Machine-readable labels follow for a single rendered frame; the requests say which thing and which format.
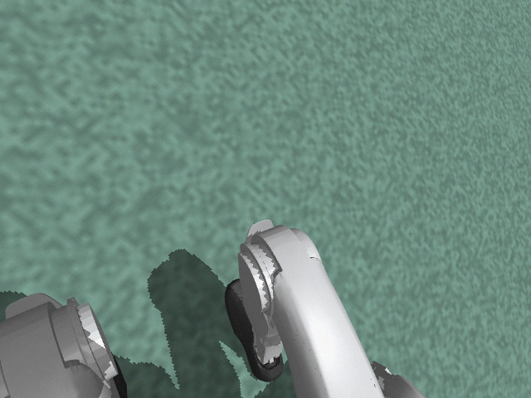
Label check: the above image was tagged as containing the right robot foot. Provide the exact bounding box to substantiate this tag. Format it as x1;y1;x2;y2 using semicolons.
225;279;283;382

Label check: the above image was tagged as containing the left robot foot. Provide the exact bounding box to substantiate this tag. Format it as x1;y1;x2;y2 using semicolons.
112;353;128;398

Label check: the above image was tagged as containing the right robot hand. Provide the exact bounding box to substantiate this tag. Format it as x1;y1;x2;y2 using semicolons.
371;361;426;398

